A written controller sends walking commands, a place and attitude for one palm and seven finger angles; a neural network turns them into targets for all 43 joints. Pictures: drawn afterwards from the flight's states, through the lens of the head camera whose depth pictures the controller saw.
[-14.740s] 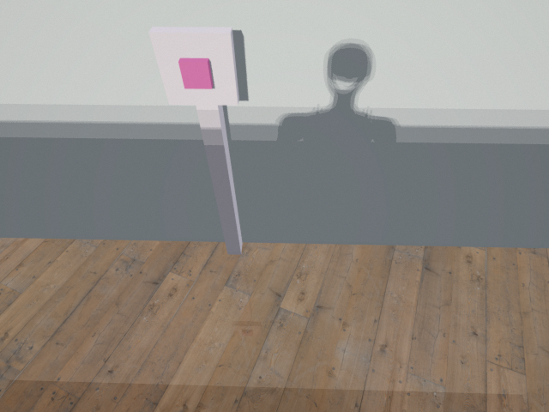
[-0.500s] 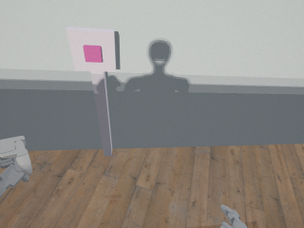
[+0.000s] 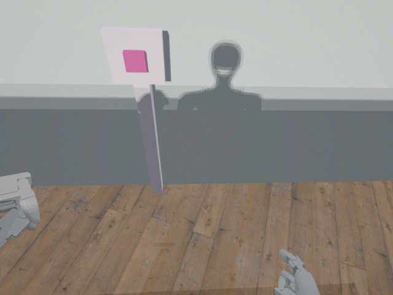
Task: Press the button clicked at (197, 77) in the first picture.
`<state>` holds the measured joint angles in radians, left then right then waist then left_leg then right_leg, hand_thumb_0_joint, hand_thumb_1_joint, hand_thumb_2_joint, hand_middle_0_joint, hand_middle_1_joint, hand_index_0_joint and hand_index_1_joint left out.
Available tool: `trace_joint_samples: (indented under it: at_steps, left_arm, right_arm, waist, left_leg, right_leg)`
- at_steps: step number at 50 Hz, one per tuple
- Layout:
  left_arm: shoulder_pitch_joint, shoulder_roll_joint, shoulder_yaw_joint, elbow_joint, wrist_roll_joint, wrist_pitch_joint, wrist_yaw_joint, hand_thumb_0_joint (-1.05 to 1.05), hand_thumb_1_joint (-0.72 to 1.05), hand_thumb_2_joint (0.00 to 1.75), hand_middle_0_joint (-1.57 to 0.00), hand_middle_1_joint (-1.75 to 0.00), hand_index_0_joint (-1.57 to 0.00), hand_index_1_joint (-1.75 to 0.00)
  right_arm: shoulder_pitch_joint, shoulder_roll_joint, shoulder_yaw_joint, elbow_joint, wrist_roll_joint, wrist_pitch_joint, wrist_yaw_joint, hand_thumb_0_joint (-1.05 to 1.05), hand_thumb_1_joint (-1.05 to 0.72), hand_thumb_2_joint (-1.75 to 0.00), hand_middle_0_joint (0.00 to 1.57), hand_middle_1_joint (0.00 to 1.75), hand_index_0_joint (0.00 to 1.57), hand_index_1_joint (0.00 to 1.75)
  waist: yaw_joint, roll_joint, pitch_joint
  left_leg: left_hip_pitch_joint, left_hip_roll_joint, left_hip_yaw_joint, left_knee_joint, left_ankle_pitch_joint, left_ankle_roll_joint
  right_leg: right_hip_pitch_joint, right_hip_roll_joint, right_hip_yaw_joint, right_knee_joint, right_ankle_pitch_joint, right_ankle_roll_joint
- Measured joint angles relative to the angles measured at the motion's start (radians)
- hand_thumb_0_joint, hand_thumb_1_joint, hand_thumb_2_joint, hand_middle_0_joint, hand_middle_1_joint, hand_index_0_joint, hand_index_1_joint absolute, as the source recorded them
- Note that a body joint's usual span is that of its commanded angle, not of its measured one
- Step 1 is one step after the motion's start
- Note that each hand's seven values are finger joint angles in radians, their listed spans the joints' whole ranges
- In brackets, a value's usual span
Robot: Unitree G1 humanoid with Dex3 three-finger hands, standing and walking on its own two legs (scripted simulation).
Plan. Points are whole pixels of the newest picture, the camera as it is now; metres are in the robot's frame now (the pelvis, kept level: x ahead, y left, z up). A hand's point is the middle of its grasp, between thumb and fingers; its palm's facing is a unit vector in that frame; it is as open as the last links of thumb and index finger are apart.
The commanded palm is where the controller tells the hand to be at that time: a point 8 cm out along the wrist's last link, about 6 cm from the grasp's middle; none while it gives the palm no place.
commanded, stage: let the arm hang, fingers relaxed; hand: left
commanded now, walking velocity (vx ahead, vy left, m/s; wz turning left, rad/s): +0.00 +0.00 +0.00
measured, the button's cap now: (135, 60) +0.77 +0.23 +0.09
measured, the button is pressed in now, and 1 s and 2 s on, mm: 0 0 0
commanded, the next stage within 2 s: stand and wait in 1.20 s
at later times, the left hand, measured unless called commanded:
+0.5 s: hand out of the picture -0.02 +0.21 -0.17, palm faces +0.05 -0.98 -0.22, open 3.8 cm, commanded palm none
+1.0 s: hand out of the picture -0.01 +0.19 -0.17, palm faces +0.04 -0.98 -0.19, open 7.3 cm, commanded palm none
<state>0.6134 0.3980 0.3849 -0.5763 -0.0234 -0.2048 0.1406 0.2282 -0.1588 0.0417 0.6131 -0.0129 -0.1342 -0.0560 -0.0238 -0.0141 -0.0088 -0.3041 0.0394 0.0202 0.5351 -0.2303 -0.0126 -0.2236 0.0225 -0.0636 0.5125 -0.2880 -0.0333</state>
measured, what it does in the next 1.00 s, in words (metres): stands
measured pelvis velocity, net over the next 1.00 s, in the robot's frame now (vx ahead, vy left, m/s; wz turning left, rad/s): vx -0.01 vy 0.02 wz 0.02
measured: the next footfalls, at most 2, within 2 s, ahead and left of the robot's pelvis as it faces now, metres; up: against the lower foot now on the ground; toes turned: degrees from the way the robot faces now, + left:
none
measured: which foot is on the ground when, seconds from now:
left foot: down 0.00-1.00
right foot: down 0.00-1.00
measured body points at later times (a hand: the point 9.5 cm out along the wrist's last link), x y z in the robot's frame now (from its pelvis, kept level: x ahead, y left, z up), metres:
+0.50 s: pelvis -0.01 +0.01 +0.00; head +0.01 +0.03 +0.45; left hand -0.02 +0.26 -0.15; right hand +0.03 -0.23 -0.14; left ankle +0.03 +0.13 -0.73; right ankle -0.01 -0.10 -0.73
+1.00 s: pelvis -0.01 +0.02 +0.01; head +0.00 +0.01 +0.46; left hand -0.01 +0.24 -0.15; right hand -0.02 -0.19 -0.16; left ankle +0.03 +0.13 -0.73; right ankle -0.01 -0.10 -0.73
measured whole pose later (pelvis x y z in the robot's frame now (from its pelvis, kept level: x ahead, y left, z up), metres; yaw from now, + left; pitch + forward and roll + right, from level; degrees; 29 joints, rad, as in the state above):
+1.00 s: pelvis -0.01 +0.02 +0.01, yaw +1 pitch -2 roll +0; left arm 0.27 0.13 0.01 1.15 0.01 0.00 0.03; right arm 0.30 -0.13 0.00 1.12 -0.02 0.02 -0.03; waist -0.01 0.03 0.03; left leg -0.23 -0.01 0.02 0.42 -0.16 0.02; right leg -0.16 -0.02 -0.06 0.43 -0.24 -0.01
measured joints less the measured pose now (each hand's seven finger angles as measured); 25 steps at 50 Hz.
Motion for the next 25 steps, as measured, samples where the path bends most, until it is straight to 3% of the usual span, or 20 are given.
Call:
trace_joint_samples:
  at_steps: [5, 6, 7, 10, 12, 15, 18, 25]
  left_arm:
    - [0.040, -0.029, -0.032, 0.001, -0.011, 0.006, -0.005, 0.01, 0.89, 0.90, -1.31, -1.50, -1.31, -1.50]
    - [0.013, -0.026, -0.056, 0.059, 0.008, -0.004, -0.021, 0.01, 0.89, 0.90, -1.31, -1.50, -1.31, -1.50]
    - [-0.039, -0.024, -0.097, 0.158, 0.025, 0.012, -0.049, 0.01, 0.89, 0.90, -1.30, -1.50, -1.31, -1.50]
    - [-0.211, -0.066, -0.217, 0.564, 0.050, 0.134, -0.108, 0.00, 0.89, 0.90, -1.28, -1.48, -1.29, -1.48]
    - [-0.291, -0.106, -0.269, 0.833, 0.058, 0.206, -0.125, 0.00, 0.90, 0.90, -1.24, -1.45, -1.25, -1.45]
    - [-0.340, -0.154, -0.330, 1.138, 0.059, 0.261, -0.136, 0.01, 0.91, 0.90, -1.17, -1.38, -1.18, -1.38]
    - [-0.342, -0.200, -0.374, 1.345, 0.058, 0.271, -0.127, 0.01, 0.91, 0.90, -1.08, -1.29, -1.09, -1.28]
    - [-0.306, -0.169, -0.368, 1.592, 0.037, 0.245, -0.127, 0.01, 0.90, 0.89, -0.84, -1.07, -0.85, -1.04]
  right_arm:
    - [-0.012, -0.013, -0.004, 0.004, 0.003, 0.022, 0.002, 0.02, -0.90, -0.89, 0.20, 0.30, 0.20, 0.30]
    - [-0.017, -0.026, -0.016, 0.027, 0.002, 0.008, 0.019, 0.02, -0.90, -0.89, 0.20, 0.30, 0.20, 0.30]
    - [-0.026, -0.048, -0.029, 0.053, 0.003, 0.009, 0.038, 0.02, -0.90, -0.89, 0.20, 0.30, 0.20, 0.30]
    - [-0.065, -0.107, -0.051, 0.126, -0.001, 0.070, 0.059, 0.01, -0.90, -0.89, 0.20, 0.30, 0.20, 0.30]
    - [-0.079, -0.120, -0.053, 0.159, -0.008, 0.105, 0.060, 0.01, -0.91, -0.89, 0.20, 0.30, 0.20, 0.30]
    - [-0.075, -0.111, -0.050, 0.195, -0.017, 0.135, 0.057, 0.01, -0.91, -0.89, 0.20, 0.30, 0.20, 0.30]
    - [-0.053, -0.093, -0.043, 0.244, -0.020, 0.151, 0.051, 0.01, -0.91, -0.89, 0.20, 0.30, 0.20, 0.30]
    - [0.028, -0.047, -0.035, 0.386, -0.016, 0.177, 0.041, 0.01, -0.91, -0.89, 0.20, 0.30, 0.20, 0.30]
  waist:
    - [0.015, 0.027, -0.002]
    - [0.020, 0.034, -0.010]
    - [0.029, 0.047, -0.017]
    - [0.038, 0.084, -0.030]
    - [0.028, 0.084, -0.022]
    - [0.005, 0.047, 0.007]
    - [-0.004, 0.010, 0.037]
    - [0.025, -0.001, 0.072]
  left_leg:
    - [-0.004, 0.007, -0.001, 0.000, -0.008, 0.001]
    - [-0.020, 0.000, -0.005, 0.013, -0.006, 0.004]
    - [-0.036, -0.007, -0.008, 0.031, -0.010, 0.007]
    - [-0.069, -0.028, -0.011, 0.080, -0.037, 0.021]
    - [-0.072, -0.037, -0.012, 0.097, -0.043, 0.025]
    - [-0.050, -0.045, -0.010, 0.090, -0.038, 0.025]
    - [-0.021, -0.040, -0.011, 0.054, -0.020, 0.024]
    - [0.020, -0.028, -0.027, -0.043, 0.038, 0.020]
  right_leg:
    - [0.010, 0.008, 0.000, -0.031, 0.008, 0.000]
    - [-0.001, 0.002, -0.003, -0.021, 0.005, 0.004]
    - [-0.018, -0.006, -0.008, 0.004, -0.005, 0.007]
    - [-0.061, -0.030, -0.013, 0.085, -0.047, 0.019]
    - [-0.067, -0.040, -0.013, 0.112, -0.061, 0.026]
    - [-0.052, -0.048, -0.012, 0.120, -0.066, 0.022]
    - [-0.021, -0.042, -0.013, 0.079, -0.043, 0.023]
    - [0.042, -0.023, -0.029, -0.061, 0.035, 0.016]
